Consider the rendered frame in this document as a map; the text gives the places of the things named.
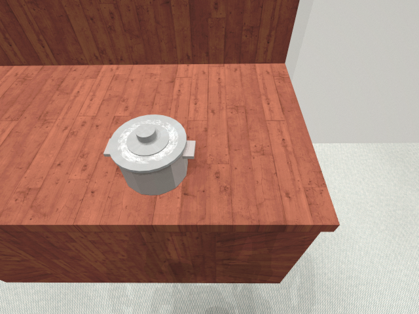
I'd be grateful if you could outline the knob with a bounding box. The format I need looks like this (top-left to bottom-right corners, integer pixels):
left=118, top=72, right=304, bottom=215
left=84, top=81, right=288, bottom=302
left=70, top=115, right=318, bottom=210
left=136, top=124, right=156, bottom=143

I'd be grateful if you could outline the pot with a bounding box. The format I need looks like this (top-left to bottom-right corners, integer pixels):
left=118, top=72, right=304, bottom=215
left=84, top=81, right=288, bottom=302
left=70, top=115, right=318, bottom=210
left=103, top=139, right=196, bottom=196

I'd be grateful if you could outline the table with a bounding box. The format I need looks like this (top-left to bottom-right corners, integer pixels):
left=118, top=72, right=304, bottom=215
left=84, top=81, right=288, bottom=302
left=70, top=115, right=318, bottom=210
left=0, top=0, right=340, bottom=283

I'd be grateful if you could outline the lid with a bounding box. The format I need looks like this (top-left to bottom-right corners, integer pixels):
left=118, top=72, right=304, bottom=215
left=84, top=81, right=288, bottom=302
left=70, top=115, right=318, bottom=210
left=109, top=114, right=187, bottom=173

